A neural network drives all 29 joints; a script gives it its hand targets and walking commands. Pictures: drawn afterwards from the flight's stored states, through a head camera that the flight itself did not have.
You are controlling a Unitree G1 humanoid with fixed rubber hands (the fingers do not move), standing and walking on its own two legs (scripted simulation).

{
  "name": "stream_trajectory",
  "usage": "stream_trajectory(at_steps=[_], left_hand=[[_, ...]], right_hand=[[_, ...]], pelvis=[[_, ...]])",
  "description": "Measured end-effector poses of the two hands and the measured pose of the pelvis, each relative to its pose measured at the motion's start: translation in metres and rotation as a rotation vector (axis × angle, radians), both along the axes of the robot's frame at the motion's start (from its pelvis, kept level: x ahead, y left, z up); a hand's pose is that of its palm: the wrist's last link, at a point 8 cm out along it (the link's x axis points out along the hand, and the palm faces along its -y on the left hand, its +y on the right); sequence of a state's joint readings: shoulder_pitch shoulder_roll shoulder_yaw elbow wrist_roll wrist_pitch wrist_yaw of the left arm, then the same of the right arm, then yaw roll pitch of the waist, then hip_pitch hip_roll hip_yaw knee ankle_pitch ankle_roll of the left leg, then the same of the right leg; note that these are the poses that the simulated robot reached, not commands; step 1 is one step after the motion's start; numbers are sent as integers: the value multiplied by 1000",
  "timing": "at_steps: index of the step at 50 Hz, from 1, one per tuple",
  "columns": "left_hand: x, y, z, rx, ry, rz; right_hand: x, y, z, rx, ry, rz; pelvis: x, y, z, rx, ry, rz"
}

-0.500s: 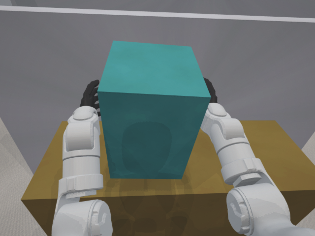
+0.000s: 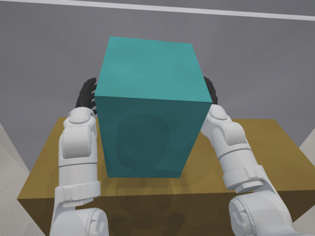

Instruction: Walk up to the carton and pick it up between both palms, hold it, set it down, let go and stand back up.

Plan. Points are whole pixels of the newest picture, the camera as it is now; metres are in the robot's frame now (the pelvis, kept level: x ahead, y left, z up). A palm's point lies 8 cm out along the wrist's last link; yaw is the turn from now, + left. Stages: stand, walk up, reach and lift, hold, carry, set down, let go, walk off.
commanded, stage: hold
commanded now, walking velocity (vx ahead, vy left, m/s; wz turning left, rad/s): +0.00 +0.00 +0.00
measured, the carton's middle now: (147, 113) +0.39 +0.01 +0.17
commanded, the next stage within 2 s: set down in 1.42 s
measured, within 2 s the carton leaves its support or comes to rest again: neither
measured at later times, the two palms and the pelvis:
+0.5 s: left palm (90, 110) +0.35 +0.14 +0.21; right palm (216, 107) +0.35 -0.15 +0.21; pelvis +0.00 -0.01 +0.00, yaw -1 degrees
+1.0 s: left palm (86, 111) +0.36 +0.16 +0.20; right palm (209, 108) +0.36 -0.14 +0.21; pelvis -0.01 +0.00 +0.00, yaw +0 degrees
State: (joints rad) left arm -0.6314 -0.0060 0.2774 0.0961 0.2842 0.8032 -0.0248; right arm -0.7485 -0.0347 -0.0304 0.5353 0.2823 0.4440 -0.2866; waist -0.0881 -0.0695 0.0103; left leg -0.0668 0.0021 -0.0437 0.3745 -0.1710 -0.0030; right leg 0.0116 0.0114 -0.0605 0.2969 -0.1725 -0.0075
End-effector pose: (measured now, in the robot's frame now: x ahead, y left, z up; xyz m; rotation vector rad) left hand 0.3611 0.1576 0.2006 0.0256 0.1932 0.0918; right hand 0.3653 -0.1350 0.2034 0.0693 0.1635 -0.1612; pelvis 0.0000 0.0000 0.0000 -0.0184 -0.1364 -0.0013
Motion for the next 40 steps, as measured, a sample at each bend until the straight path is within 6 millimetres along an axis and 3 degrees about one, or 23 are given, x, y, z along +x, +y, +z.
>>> stream_trajectory(at_steps=[21,34,40], left_hand=[[-15,-14,9,12,-23,11],[-14,-11,14,-1,-14,14],[-5,-7,5,-22,31,-4]], right_hand=[[-12,-14,6,34,-29,9],[-10,-11,14,24,-20,12],[-6,-7,5,-5,30,-3]], pelvis=[[-2,-6,0,5,-7,-14],[-8,-10,0,8,7,-6],[-9,-10,0,8,13,1]])
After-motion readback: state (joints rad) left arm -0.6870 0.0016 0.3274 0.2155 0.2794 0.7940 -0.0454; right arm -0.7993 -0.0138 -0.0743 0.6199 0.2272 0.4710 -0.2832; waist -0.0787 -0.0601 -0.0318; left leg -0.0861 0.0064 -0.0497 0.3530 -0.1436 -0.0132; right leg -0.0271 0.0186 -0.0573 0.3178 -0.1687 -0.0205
